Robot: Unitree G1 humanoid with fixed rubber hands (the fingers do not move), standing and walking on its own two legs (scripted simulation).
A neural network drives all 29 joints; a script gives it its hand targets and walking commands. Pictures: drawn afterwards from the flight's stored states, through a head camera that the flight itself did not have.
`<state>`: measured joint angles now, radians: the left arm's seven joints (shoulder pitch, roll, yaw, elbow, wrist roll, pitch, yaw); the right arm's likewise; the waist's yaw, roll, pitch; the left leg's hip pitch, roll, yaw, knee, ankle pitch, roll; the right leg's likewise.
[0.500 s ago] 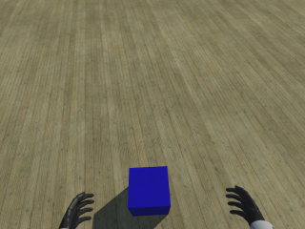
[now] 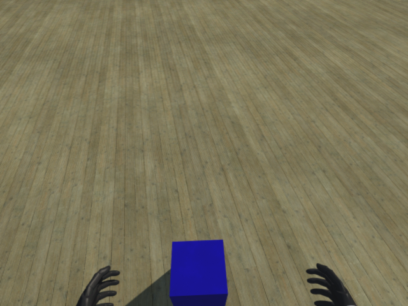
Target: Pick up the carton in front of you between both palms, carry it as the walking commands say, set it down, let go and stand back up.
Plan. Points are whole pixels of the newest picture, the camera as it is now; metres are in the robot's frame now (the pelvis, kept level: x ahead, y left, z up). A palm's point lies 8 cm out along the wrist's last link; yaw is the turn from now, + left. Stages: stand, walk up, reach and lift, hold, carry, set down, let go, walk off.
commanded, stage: stand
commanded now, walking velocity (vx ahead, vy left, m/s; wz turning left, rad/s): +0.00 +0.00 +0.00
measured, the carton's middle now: (198, 276) +0.39 +0.05 -0.65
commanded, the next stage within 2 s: none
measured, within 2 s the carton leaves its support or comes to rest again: neither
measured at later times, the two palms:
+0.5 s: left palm out of the picture +0.14 +0.30 -0.09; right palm out of the picture +0.14 -0.28 -0.08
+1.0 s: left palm out of the picture +0.10 +0.31 -0.10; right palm out of the picture +0.10 -0.29 -0.09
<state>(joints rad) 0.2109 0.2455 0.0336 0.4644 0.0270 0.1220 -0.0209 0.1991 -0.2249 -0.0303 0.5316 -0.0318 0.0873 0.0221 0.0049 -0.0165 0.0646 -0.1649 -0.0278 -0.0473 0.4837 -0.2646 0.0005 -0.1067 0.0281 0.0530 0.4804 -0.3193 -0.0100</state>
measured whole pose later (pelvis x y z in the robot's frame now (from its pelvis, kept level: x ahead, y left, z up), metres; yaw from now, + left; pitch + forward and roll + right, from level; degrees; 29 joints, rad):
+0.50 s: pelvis +0.01 +0.01 +0.00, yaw -1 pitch -1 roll +0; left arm 0.20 0.34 0.03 0.76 0.03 0.01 0.02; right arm 0.14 -0.33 -0.03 0.84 -0.03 0.00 -0.03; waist 0.00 -0.02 0.01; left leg -0.19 -0.03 -0.03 0.48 -0.28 0.02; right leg -0.12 0.02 0.07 0.45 -0.32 0.01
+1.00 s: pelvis +0.00 +0.01 +0.01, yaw -1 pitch -2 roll +0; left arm 0.18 0.37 0.01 0.90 0.03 0.00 0.02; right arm 0.13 -0.36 -0.02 0.97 -0.02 -0.01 -0.02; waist 0.00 -0.02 0.02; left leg -0.14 -0.03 -0.02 0.40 -0.22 0.01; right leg -0.08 0.02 0.07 0.38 -0.26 0.00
